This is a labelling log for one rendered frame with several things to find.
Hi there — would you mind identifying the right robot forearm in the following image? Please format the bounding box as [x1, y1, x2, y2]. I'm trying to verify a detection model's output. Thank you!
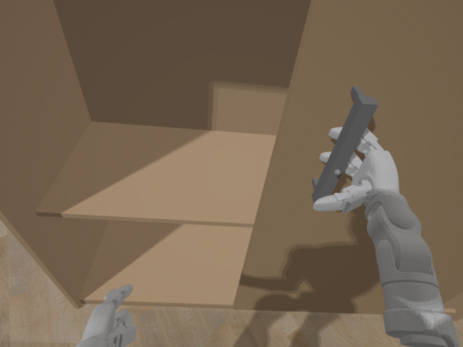
[365, 193, 460, 347]

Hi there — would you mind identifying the left robot hand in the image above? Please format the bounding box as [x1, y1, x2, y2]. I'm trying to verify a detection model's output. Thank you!
[82, 284, 137, 347]

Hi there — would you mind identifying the wardrobe door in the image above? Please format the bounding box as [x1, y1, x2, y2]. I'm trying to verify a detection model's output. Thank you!
[234, 0, 463, 314]
[443, 292, 463, 309]

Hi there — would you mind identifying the right robot hand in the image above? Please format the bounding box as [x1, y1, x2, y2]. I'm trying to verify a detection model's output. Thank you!
[313, 127, 399, 213]

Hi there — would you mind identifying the handle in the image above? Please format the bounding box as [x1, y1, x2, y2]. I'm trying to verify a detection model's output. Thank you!
[312, 86, 378, 204]

